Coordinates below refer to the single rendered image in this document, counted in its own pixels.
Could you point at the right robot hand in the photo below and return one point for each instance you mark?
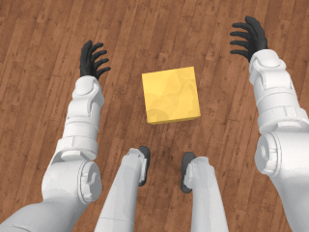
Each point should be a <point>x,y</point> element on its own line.
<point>255,36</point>

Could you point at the robot right foot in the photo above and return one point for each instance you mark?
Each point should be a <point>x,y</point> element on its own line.
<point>188,157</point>

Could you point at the robot left shin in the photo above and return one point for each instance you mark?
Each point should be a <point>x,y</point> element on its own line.
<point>133,151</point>

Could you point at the robot right upper arm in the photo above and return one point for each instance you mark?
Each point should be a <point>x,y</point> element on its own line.
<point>284,157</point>

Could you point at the carton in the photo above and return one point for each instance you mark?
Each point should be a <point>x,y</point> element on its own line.
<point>171,96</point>

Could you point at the robot right forearm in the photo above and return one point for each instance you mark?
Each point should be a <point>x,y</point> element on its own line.
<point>275,95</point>

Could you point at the robot left upper arm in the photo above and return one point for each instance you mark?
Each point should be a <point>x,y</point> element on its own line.
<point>68,188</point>

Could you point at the robot left forearm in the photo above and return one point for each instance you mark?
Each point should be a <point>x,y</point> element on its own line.
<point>79,140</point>

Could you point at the left robot hand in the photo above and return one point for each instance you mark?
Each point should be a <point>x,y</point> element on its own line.
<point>88,66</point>

